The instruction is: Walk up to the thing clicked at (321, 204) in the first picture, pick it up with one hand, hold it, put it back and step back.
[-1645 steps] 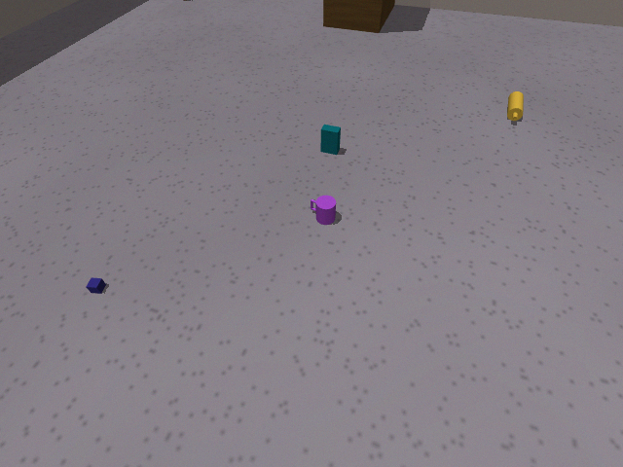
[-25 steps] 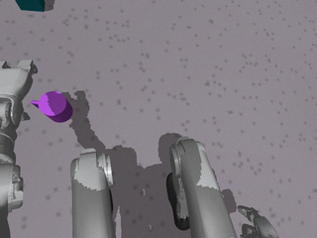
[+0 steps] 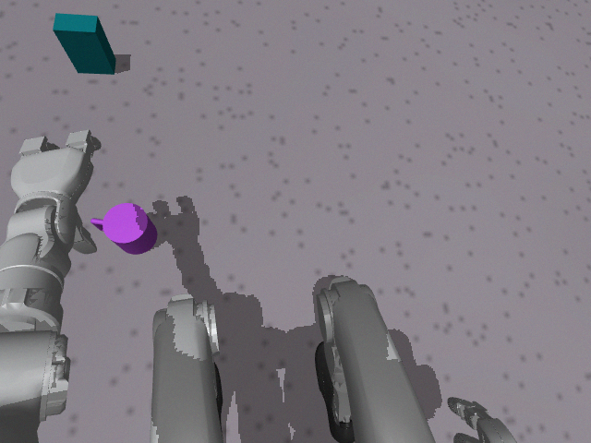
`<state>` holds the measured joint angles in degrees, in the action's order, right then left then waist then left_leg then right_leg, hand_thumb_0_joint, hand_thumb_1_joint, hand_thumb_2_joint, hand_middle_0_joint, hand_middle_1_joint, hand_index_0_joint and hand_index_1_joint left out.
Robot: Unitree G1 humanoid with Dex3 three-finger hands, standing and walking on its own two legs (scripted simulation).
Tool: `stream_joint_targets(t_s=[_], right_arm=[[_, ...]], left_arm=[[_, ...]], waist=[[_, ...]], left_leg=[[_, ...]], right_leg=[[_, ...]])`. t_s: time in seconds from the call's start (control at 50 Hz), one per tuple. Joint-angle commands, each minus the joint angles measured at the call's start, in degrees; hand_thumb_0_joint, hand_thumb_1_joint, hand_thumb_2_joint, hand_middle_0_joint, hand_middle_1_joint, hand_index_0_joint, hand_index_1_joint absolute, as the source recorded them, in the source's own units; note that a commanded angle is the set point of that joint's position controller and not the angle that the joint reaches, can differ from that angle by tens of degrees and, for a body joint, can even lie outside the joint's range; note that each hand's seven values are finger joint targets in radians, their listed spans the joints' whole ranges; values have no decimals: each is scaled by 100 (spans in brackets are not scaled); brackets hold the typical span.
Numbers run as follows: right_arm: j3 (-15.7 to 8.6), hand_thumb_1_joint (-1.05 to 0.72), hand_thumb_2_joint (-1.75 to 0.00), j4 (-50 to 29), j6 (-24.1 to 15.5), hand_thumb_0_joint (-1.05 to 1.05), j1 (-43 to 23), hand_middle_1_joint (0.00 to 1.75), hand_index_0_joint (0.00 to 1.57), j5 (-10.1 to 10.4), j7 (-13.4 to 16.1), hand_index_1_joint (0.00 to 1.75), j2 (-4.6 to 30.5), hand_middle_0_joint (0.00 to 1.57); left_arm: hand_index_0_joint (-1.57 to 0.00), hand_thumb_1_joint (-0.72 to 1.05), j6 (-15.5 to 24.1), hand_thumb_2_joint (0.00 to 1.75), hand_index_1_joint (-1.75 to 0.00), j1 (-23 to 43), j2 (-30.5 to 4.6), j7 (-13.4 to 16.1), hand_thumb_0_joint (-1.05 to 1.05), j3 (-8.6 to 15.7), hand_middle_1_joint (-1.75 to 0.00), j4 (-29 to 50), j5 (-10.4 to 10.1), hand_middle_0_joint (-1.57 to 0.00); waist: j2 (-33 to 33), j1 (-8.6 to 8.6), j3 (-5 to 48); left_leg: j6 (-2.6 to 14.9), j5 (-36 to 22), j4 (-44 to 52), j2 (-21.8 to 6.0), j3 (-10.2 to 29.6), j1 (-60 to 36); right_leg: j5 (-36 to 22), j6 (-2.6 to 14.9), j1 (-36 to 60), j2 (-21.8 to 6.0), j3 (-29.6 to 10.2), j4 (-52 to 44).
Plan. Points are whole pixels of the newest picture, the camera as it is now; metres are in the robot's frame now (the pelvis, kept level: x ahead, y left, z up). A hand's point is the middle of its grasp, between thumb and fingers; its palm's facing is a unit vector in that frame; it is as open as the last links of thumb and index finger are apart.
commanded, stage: go down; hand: left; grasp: from above
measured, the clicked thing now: (123, 228) +0.50 +0.30 -0.39
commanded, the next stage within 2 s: none
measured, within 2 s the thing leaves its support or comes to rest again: neither
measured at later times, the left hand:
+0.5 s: hand (7, 182) +0.44 +0.31 +0.00, palm faces -0.27 -0.24 -0.93, open 13.0 cm
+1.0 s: hand out of the picture +0.43 +0.32 +0.05, palm faces -0.38 -0.12 -0.92, open 11.7 cm
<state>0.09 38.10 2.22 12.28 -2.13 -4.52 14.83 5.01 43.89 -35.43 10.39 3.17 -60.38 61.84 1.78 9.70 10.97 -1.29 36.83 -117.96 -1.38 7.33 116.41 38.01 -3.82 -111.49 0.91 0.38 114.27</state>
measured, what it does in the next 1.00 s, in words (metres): rises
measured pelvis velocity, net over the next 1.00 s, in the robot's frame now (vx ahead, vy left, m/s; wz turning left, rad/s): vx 0.02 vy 0.01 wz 0.03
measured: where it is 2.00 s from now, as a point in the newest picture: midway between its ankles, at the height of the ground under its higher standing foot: (275, 419)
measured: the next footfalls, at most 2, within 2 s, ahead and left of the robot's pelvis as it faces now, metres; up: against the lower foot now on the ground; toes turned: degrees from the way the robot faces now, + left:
none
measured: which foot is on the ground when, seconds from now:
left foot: down 0.00-1.00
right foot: down 0.00-1.00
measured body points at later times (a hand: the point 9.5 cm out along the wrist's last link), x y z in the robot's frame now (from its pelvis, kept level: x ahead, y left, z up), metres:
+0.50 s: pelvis +0.01 +0.00 +0.06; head +0.18 +0.05 +0.48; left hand +0.45 +0.32 +0.05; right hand +0.13 -0.26 -0.05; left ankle +0.08 +0.13 -0.40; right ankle +0.09 -0.15 -0.40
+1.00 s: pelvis +0.02 +0.01 +0.13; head +0.18 +0.05 +0.55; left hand +0.45 +0.32 +0.11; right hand +0.09 -0.27 +0.01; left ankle +0.08 +0.13 -0.40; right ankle +0.09 -0.15 -0.40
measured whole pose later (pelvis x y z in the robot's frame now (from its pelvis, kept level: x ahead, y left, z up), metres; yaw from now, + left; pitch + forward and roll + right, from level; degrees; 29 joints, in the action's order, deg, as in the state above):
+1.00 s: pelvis +0.02 +0.01 +0.13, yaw +2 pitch +29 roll -6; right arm -0.9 40.3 1.3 13.7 -0.4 -1.5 14.3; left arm 9.8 36.7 -37.9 6.3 2.8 -55.9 59.5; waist 2.3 7.5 10.0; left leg -0.7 33.6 -93.9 -2.8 5.4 90.0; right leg 33.6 -3.3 -85.5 0.5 0.6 89.5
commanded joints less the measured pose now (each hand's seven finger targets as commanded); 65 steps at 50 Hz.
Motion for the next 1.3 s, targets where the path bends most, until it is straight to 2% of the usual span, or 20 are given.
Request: stream_joint_targets(t_s=[0.0, 0.02, 0.04, 0.06, 0.08, 0.1, 0.14, 0.22, 0.3, 0.42, 0.46, 0.54, 0.66, 0.76, 0.8, 0.88, 1.02, 1.04, 1.2, 1.28], right_arm=[[-503, -88, -89, -323, -136, 0, 770, 30, 20, 45, 90, 30, 1137, 20], [-544, -90, -90, -307, -149, 0, 803, 30, 20, 57, 108, 30, 1140, 20], [-560, -88, -89, -286, -166, 0, 789, 30, 20, 63, 117, 30, 1134, 20], [-583, -90, -90, -295, -182, 0, 768, 30, 20, 66, 130, 30, 1164, 20], [-595, -88, -89, -341, -190, 0, 766, 30, 20, 76, 137, 30, 1150, 20], [-583, -89, -90, -342, -200, 0, 754, 30, 20, 91, 148, 30, 1149, 20], [-570, -88, -89, -328, -229, 0, 690, 30, 20, 106, 201, 30, 1137, 20], [-474, -88, -89, -251, -281, 0, 604, 30, 20, 112, 255, 30, 1061, 20], [-447, -89, -89, -261, -314, 0, 544, 30, 20, 103, 259, 30, 1064, 20], [-489, -89, -89, -297, -215, 0, 643, 30, 20, 110, 223, 30, 1091, 20], [-509, -89, -89, -283, -179, 0, 677, 30, 20, 108, 227, 30, 1084, 20], [-499, -90, -89, -251, -128, 0, 615, 30, 20, 136, 240, 30, 1092, 20], [-434, -90, -89, -254, -133, 0, 605, 30, 20, 180, 292, 30, 1064, 20], [-409, -90, -89, -210, -172, 0, 613, 30, 20, 192, 325, 30, 1041, 20], [-411, -90, -90, -189, -189, 0, 647, 30, 20, 187, 336, 30, 1029, 20], [-427, -90, -90, -165, -203, 0, 701, 30, 20, 186, 349, 30, 1010, 20], [-477, -90, -90, -64, -192, 0, 759, 30, 20, 180, 380, 30, 1024, 20], [-493, -90, -90, -40, -183, 0, 786, 30, 20, 185, 381, 30, 1038, 20], [-474, -90, -90, 16, -151, 0, 765, 30, 20, 173, 392, 30, 952, 20], [-489, -90, -90, 7, -131, 0, 786, 30, 20, 171, 400, 30, 931, 20]], left_arm=[[-16, -53, -42, 60, -59, 1809, -1497, 108, 0, 353, -63, 1497, -509, -10], [-24, -61, -20, 52, -51, 1780, -1503, 23, 0, 363, -55, 1647, -627, -18], [-20, -53, 2, 60, -59, 1658, -1366, -85, 0, 277, -63, 1723, -750, -15], [-28, -57, 26, 52, -51, 1614, -1488, -171, 0, 347, -56, 1835, -858, -23], [-24, -49, 54, 60, -59, 1479, -1288, -281, 0, 216, -64, 1979, -975, -20], [-32, -41, 83, 52, -53, 1362, -1376, -352, 0, 270, -60, 2068, -1089, -28], [-23, -33, 177, 58, -61, 1357, -1362, -471, 0, 315, -66, 2366, -1340, -17], [-26, -29, 469, 64, -67, 1147, -1461, -534, 0, 453, -70, 2255, -1462, -22], [-31, -24, 754, 66, -68, 1123, -1593, -385, 0, 554, -71, 2225, -1270, -28], [-33, -21, 675, 66, -70, 1131, -1717, -208, 0, 598, -73, 2277, -893, -30], [-35, -19, 602, 65, -70, 1246, -1739, -197, 0, 591, -73, 2322, -864, -32], [-40, -12, 429, 64, -71, 1157, -1832, -253, 0, 580, -74, 2036, -774, -37], [-40, -11, 390, 63, -73, 1105, -1686, -347, 0, 367, -76, 1744, -616, -37], [-40, -12, 455, 63, -73, 966, -1783, -325, 0, 424, -76, 1489, -489, -37], [-39, -12, 498, 64, -73, 1063, -1710, -308, 0, 334, -76, 1457, -424, -37], [-39, -12, 527, 63, -74, 1057, -1810, -224, 0, 395, -78, 1437, -340, -36], [-42, -8, 497, 60, -73, 1140, -1798, -92, 0, 345, -77, 1456, -155, -38], [-40, -10, 472, 61, -74, 1038, -1862, -59, 0, 446, -78, 1374, -170, -37], [-42, -8, 393, 58, -75, 968, -1670, 4, 0, 264, -79, 1067, -86, -37], [-40, -9, 418, 59, -78, 1003, -1719, 51, 0, 297, -84, 1150, -48, -35]], waist=[[1302, -139, 3530], [1231, -148, 3499], [1277, -147, 3443], [1228, -171, 3403], [1185, -135, 3430], [1133, -163, 3305], [1060, -149, 3271], [906, -168, 2842], [1134, -279, 2858], [1176, -308, 3438], [1029, -250, 3541], [982, -282, 3185], [935, -203, 2752], [890, -275, 2661], [942, -231, 2668], [916, -240, 2636], [1061, -251, 2913], [954, -275, 2895], [859, -213, 2638], [782, -258, 2791]], left_leg=[[235, -366, 1898, 87, -361, -3295], [243, -269, 1959, 88, -343, -3299], [231, -276, 2021, 75, -331, -3358], [244, -203, 2056, 63, -307, -3402], [236, -205, 2129, 49, -279, -3508], [243, -175, 2167, 47, -280, -3464], [243, -270, 2240, 23, -239, -3614], [266, -519, 2181, 50, -317, -3452], [218, -476, 2432, 48, -278, -3756], [219, -1265, 2658, 38, -297, -4521], [250, -1303, 2715, 31, -314, -4580], [235, -950, 3086, -7, -259, -4670], [218, -640, 3504, -38, -208, -4773], [220, -804, 3627, -32, -283, -4863], [218, -872, 3659, -34, -306, -4951], [228, -987, 3754, -31, -378, -5015], [206, -1270, 3944, -54, -359, -5565], [204, -1325, 3981, -69, -339, -5586], [229, -1594, 4110, -67, -409, -5616], [250, -1643, 4180, -35, -478, -5672]], right_leg=[[-708, 555, 1759, 121, 516, -1564], [-634, 552, 1824, 126, 516, -1647], [-652, 556, 1864, 120, 514, -1671], [-593, 544, 1861, 113, 512, -1737], [-613, 551, 1944, 120, 525, -1781], [-603, 544, 2037, 120, 517, -1841], [-736, 536, 2135, 106, 520, -1918], [-903, 544, 2185, 73, 436, -2010], [-837, 579, 2170, 64, 428, -2050], [-1396, 557, 2697, 69, 434, -2361], [-1448, 534, 2949, 84, 416, -2556], [-1170, 537, 3128, 98, 409, -2798], [-937, 560, 3254, 130, 410, -3122], [-1050, 565, 3472, 128, 364, -3297], [-1095, 571, 3508, 142, 354, -3369], [-1182, 559, 3722, 140, 327, -3574], [-1352, 566, 3904, 161, 329, -3765], [-1385, 559, 3996, 155, 333, -3795], [-1594, 550, 4243, 171, 317, -4032], [-1673, 546, 4564, 187, 277, -4213]])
